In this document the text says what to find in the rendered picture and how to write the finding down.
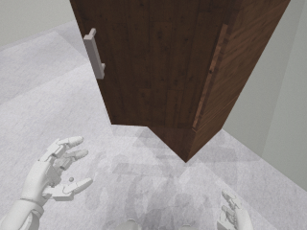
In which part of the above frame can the right robot shin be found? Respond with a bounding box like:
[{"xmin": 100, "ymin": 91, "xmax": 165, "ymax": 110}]
[{"xmin": 181, "ymin": 224, "xmax": 191, "ymax": 228}]

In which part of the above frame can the cupboard door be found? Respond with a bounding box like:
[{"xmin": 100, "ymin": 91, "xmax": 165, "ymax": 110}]
[{"xmin": 69, "ymin": 0, "xmax": 230, "ymax": 129}]

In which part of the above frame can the robot right hand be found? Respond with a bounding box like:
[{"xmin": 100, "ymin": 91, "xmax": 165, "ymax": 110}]
[{"xmin": 217, "ymin": 189, "xmax": 254, "ymax": 230}]

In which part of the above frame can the robot left hand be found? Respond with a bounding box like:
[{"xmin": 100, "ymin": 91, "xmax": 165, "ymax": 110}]
[{"xmin": 20, "ymin": 136, "xmax": 93, "ymax": 206}]

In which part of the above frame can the handle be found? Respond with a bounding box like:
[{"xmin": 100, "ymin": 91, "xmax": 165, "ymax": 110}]
[{"xmin": 83, "ymin": 28, "xmax": 106, "ymax": 80}]

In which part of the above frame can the robot left forearm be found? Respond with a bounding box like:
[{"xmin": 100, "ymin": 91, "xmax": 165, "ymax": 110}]
[{"xmin": 0, "ymin": 198, "xmax": 44, "ymax": 230}]

